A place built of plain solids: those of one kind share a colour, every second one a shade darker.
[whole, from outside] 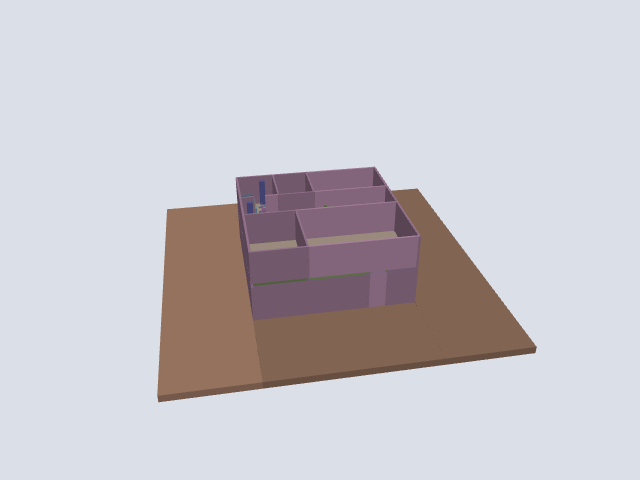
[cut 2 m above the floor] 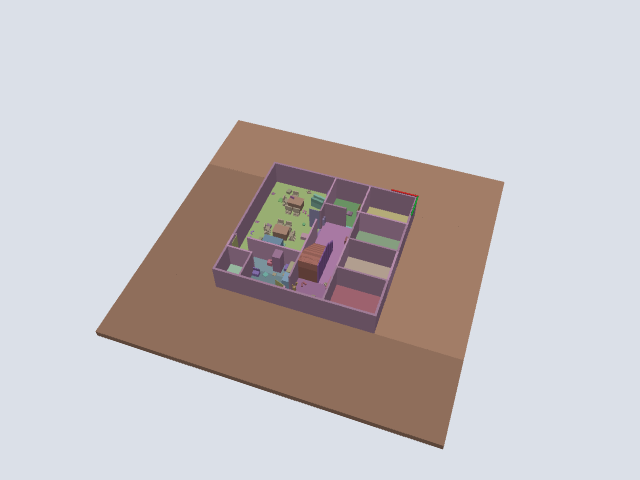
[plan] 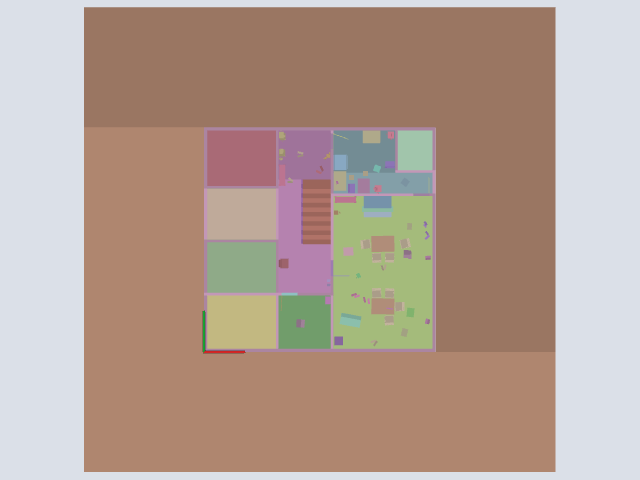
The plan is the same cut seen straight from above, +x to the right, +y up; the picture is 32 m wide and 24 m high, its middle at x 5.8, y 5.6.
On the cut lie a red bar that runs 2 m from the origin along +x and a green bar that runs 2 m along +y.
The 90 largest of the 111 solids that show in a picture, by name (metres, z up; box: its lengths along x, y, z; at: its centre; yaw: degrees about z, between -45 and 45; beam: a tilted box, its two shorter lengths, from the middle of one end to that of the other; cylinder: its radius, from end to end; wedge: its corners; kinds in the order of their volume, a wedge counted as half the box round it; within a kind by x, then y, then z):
{
 "under_1": {"box": [6.0, 11.24, 0.5], "at": [-3.0, 5.62, -0.33]},
 "under_2": {"box": [23.58, 6.0, 0.5], "at": [5.79, -3.0, -0.33]},
 "under_3": {"box": [23.58, 6.0, 0.5], "at": [5.79, 14.24, -0.33]},
 "under_4": {"box": [6.0, 11.24, 0.5], "at": [14.58, 5.62, -0.33]},
 "wall_1": {"box": [0.16, 2.67, 5.49], "at": [0.08, 1.5, 2.44]},
 "wall_2": {"box": [0.16, 2.53, 5.49], "at": [0.08, 4.22, 2.44]},
 "wall_3": {"box": [0.16, 2.55, 2.81], "at": [0.08, 6.89, 1.11]},
 "wall_4": {"box": [0.16, 5.46, 2.37], "at": [0.08, 8.35, 4.0]},
 "wall_5": {"box": [0.16, 2.78, 2.81], "at": [0.08, 9.69, 1.11]},
 "wall_6": {"box": [3.73, 0.13, 2.37], "at": [1.86, 2.9, 4.0]},
 "wall_7": {"box": [3.73, 0.13, 5.49], "at": [1.86, 5.55, 2.44]},
 "wall_8": {"box": [3.73, 0.13, 2.81], "at": [1.86, 8.23, 1.11]},
 "wall_9": {"box": [3.88, 0.13, 2.81], "at": [1.94, 2.9, 1.11]},
 "wall_10": {"box": [0.13, 0.94, 2.37], "at": [3.67, 0.63, 4.0]},
 "wall_11": {"box": [0.13, 2.67, 2.81], "at": [3.67, 1.5, 1.11]},
 "wall_12": {"box": [0.13, 0.93, 2.37], "at": [3.67, 2.37, 4.0]},
 "wall_13": {"box": [0.13, 2.53, 5.49], "at": [3.67, 4.22, 2.44]},
 "wall_14": {"box": [0.13, 2.55, 2.81], "at": [3.67, 6.89, 1.11]},
 "wall_15": {"box": [0.13, 5.46, 2.37], "at": [3.67, 8.35, 4.0]},
 "wall_16": {"box": [0.13, 2.78, 2.81], "at": [3.67, 9.69, 1.11]},
 "wall_17": {"box": [1.79, 0.13, 2.81], "at": [5.58, 2.9, 1.11]},
 "wall_18": {"box": [11.58, 0.16, 5.49], "at": [5.79, 0.08, 2.44]},
 "wall_19": {"box": [11.58, 0.16, 5.49], "at": [5.79, 11.16, 2.44]},
 "wall_20": {"box": [0.13, 2.67, 2.81], "at": [6.41, 1.5, 1.11]},
 "wall_21": {"box": [0.13, 3.55, 2.37], "at": [6.41, 1.94, 4.0]},
 "wall_22": {"box": [0.13, 0.83, 2.81], "at": [6.41, 3.38, 1.11]},
 "wall_23": {"box": [0.13, 3.21, 2.81], "at": [6.41, 6.2, 1.11]},
 "wall_24": {"box": [0.13, 7.24, 2.37], "at": [6.41, 7.46, 4.0]},
 "wall_25": {"box": [0.13, 2.2, 2.81], "at": [6.41, 9.03, 1.11]},
 "wall_26": {"box": [4.13, 0.13, 2.81], "at": [8.4, 7.87, 1.11]},
 "wall_27": {"box": [5.24, 0.13, 2.37], "at": [8.96, 3.77, 4.0]},
 "wall_28": {"box": [0.13, 1.99, 2.81], "at": [9.62, 10.09, 1.11]},
 "wall_29": {"box": [2.02, 0.13, 2.81], "at": [10.57, 9.03, 1.11]},
 "wall_30": {"box": [0.31, 0.13, 2.81], "at": [11.43, 7.87, 1.11]},
 "wall_31": {"box": [0.16, 3.55, 2.37], "at": [11.5, 1.94, 4.0]},
 "wall_32": {"box": [0.16, 7.64, 2.81], "at": [11.5, 3.98, 1.11]},
 "wall_33": {"box": [0.16, 7.24, 2.37], "at": [11.5, 7.46, 4.0]},
 "wall_34": {"box": [0.16, 1.03, 2.81], "at": [11.5, 8.45, 1.11]},
 "wall_35": {"box": [0.16, 1.99, 2.81], "at": [11.5, 10.09, 1.11]},
 "stair_1": {"box": [1.4, 3.24, 0.49], "at": [5.64, 7.01, -0.06]},
 "stair_2": {"box": [1.4, 3.01, 0.68], "at": [5.64, 7.12, 0.04]},
 "stair_3": {"box": [1.4, 2.78, 0.86], "at": [5.64, 7.24, 0.13]},
 "stair_4": {"box": [1.4, 2.55, 1.05], "at": [5.64, 7.35, 0.23]},
 "stair_5": {"box": [1.4, 2.32, 1.24], "at": [5.64, 7.47, 0.32]},
 "stair_6": {"box": [1.4, 2.09, 1.43], "at": [5.64, 7.58, 0.41]},
 "stair_7": {"box": [1.4, 1.86, 1.61], "at": [5.64, 7.7, 0.51]},
 "stair_8": {"box": [1.4, 1.63, 1.8], "at": [5.64, 7.81, 0.6]},
 "stair_9": {"box": [1.4, 1.4, 1.99], "at": [5.64, 7.93, 0.69]},
 "stair_10": {"box": [1.4, 1.17, 2.18], "at": [5.64, 8.04, 0.79]},
 "stair_11": {"box": [1.4, 0.94, 2.36], "at": [5.64, 8.16, 0.88]},
 "stair_12": {"box": [1.4, 0.71, 2.55], "at": [5.64, 8.27, 0.98]},
 "stair_13": {"box": [1.4, 0.48, 2.74], "at": [5.64, 8.39, 1.07]},
 "stair_14": {"box": [1.4, 0.25, 2.93], "at": [5.64, 8.5, 1.16]},
 "floor_stube_1": {"box": [4.95, 7.64, 0.68], "at": [8.95, 3.98, -0.34]},
 "floor_corridor_1": {"box": [1.21, 3.22, 0.68], "at": [4.33, 7.02, -0.34]},
 "floor_corridor_2": {"box": [2.61, 2.45, 0.68], "at": [5.04, 4.18, -0.34]},
 "floor_corridor_3": {"box": [2.61, 2.45, 0.68], "at": [5.04, 9.86, -0.34]},
 "upper_floor_room_1": {"box": [4.95, 3.55, 0.16], "at": [8.95, 1.94, 2.73]},
 "upper_floor_room_2": {"box": [4.95, 7.24, 0.16], "at": [8.95, 7.46, 2.73]},
 "floor_kitchen_1": {"box": [3.09, 2.12, 0.68], "at": [8.02, 10.02, -0.34]},
 "floor_kitchen_2": {"box": [4.95, 1.03, 0.68], "at": [8.95, 8.45, -0.34]},
 "floor_wood_1": {"box": [3.44, 2.78, 0.68], "at": [1.88, 9.69, -0.34]},
 "floor_warden_1": {"box": [3.44, 2.55, 0.68], "at": [1.88, 6.89, -0.34]},
 "floor_washroom_1": {"box": [3.44, 2.53, 0.68], "at": [1.88, 4.22, -0.34]},
 "floor_drying_1": {"box": [3.44, 2.67, 0.5], "at": [1.88, 1.5, -0.43]},
 "floor_boot_1": {"box": [2.61, 2.67, 0.5], "at": [5.04, 1.5, -0.43]},
 "floor_larder_1": {"box": [1.73, 1.99, 0.68], "at": [10.55, 10.09, -0.34]},
 "fixture_breast_stube_1": {"box": [1.39, 0.62, 2.56], "at": [8.68, 7.49, 1.23]},
 "kitchen_table_1": {"box": [1.06, 0.71, 0.72], "at": [8.95, 2.28, 0.36], "yaw": -1.0},
 "kitchen_table_2": {"box": [1.06, 0.71, 0.72], "at": [8.95, 5.41, 0.36], "yaw": 1.2},
 "fridge_flat_1": {"box": [0.6, 0.73, 1.66], "at": [7.99, 8.31, 0.83]},
 "wall_band_1": {"box": [0.16, 7.64, 0.31], "at": [11.5, 3.98, 2.66]},
 "wall_band_2": {"box": [0.16, 1.03, 0.31], "at": [11.5, 8.45, 2.66]},
 "wall_band_3": {"box": [0.16, 1.99, 0.31], "at": [11.5, 10.09, 2.66]},
 "billy_1": {"box": [0.28, 0.42, 2.02], "at": [0.31, 2.01, 3.82]},
 "billy_2": {"box": [0.28, 0.42, 2.02], "at": [3.88, 0.74, 3.82]},
 "range_flat_1": {"box": [0.65, 0.76, 0.94], "at": [6.8, 9.48, 0.47]},
 "drying_rack_1": {"box": [1.02, 0.19, 0.35], "at": [7.29, 1.4, 0.71], "yaw": -10.6},
 "drying_rack_2": {"box": [1.02, 0.57, 0.53], "at": [7.33, 1.59, 0.27], "yaw": -10.6},
 "drying_rack_3": {"box": [1.02, 0.19, 0.35], "at": [7.36, 1.78, 0.71], "yaw": -10.6},
 "wall_foot_1": {"box": [0.16, 3.55, 0.17], "at": [11.5, 1.94, 2.74]},
 "wall_foot_2": {"box": [0.16, 7.24, 0.17], "at": [11.5, 7.46, 2.74]},
 "stacking_chair_1": {"box": [0.42, 0.44, 0.67], "at": [6.74, 0.56, 0.34]},
 "recycling_crate_1": {"box": [0.36, 0.48, 0.28], "at": [7.38, 8.18, 0.14]},
 "recycling_crate_2": {"box": [0.48, 0.36, 0.28], "at": [9.3, 9.37, 0.14]},
 "floor_gap_kitchen_door_1": {"box": [0.8, 0.13, 0.68], "at": [10.87, 7.87, -0.34]},
 "toy_box_1": {"box": [0.5, 0.42, 0.31], "at": [7.22, 5.02, 0.15], "yaw": 1.9},
 "fixture_hearth_stube_1": {"box": [1.39, 0.45, 0.1], "at": [8.68, 6.96, 0.0]},
 "leaf_kitchen_door_1": {"box": [0.035, 0.8, 1.98], "at": [11.25, 8.33, 0.99]},
 "leaf_stube_door_1": {"box": [0.8, 0.035, 1.98], "at": [6.87, 3.81, 0.99]}
}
